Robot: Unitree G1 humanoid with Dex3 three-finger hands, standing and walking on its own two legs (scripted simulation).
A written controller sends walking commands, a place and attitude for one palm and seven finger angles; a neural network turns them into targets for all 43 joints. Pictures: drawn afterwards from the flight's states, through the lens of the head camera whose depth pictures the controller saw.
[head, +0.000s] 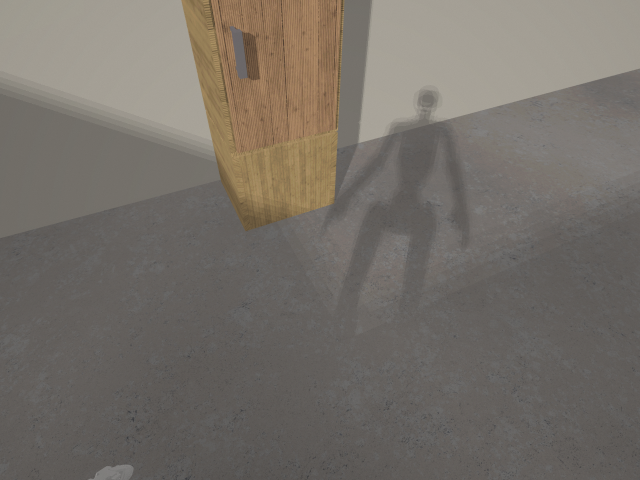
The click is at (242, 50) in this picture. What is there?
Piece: cupboard door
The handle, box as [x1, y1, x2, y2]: [230, 26, 247, 78]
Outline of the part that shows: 230,26 232,32 236,69 238,76 240,78 247,77 241,31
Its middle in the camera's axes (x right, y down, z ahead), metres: -0.25 -0.56 +1.16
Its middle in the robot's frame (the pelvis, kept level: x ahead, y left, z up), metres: +1.24 +0.32 +0.02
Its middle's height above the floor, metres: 0.79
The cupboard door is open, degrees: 0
